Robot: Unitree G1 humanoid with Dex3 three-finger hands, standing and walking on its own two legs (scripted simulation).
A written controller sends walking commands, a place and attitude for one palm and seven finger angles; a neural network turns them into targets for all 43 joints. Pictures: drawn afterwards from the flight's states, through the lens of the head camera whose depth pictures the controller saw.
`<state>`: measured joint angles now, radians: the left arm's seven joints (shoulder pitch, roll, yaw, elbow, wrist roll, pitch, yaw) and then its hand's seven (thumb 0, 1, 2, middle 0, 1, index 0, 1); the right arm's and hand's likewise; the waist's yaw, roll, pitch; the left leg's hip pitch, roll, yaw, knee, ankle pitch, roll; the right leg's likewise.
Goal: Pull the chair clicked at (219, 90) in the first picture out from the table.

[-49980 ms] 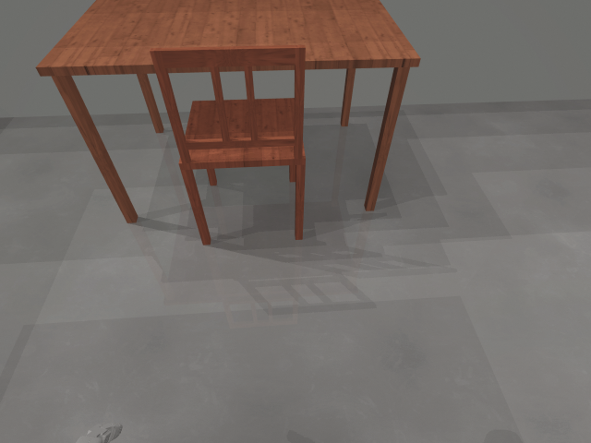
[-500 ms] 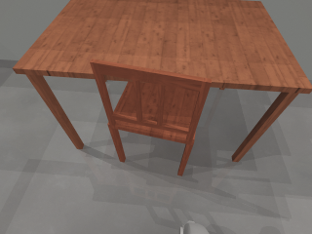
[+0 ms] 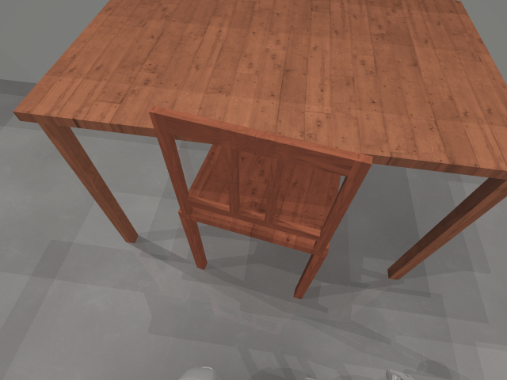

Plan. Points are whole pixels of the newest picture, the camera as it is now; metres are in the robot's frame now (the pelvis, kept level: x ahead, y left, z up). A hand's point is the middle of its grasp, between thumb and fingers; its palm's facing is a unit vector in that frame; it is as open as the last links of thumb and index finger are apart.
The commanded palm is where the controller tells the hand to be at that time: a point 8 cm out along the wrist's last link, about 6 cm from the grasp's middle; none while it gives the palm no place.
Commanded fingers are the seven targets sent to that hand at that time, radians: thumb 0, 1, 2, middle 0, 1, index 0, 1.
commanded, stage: come to a stop and stand still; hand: left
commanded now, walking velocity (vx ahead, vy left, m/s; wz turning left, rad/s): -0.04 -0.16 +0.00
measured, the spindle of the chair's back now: (233, 182) +0.52 +0.08 -0.10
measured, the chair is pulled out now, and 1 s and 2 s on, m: -0.05 -0.05 -0.05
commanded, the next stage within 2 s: look again from close up in 0.92 s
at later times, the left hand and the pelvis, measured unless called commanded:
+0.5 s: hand out of the picture +0.06 +0.16 -0.16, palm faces -0.04 -0.96 -0.27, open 7.4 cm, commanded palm none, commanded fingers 0.00 0.90 0.90 -0.20 -0.30 -0.20 -0.30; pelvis +0.00 -0.03 +0.00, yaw -2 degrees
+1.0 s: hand out of the picture -0.02 +0.10 -0.17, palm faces +0.06 -0.98 -0.19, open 7.3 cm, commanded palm none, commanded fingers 0.00 0.90 0.90 -0.20 -0.30 -0.20 -0.30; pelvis +0.00 -0.06 +0.01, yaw +0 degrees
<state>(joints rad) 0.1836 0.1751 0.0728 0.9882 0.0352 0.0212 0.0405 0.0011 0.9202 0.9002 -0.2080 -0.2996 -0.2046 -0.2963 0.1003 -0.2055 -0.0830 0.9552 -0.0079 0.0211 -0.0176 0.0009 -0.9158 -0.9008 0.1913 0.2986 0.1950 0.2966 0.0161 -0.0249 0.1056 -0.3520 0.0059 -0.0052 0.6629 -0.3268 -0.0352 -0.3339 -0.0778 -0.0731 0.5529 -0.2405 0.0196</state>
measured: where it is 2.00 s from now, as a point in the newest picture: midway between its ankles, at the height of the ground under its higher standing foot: outside the picture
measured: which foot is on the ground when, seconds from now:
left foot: up 0.00-0.00, down 0.02-1.00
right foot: down 0.00-0.02, up 0.04-0.40, down 0.42-1.00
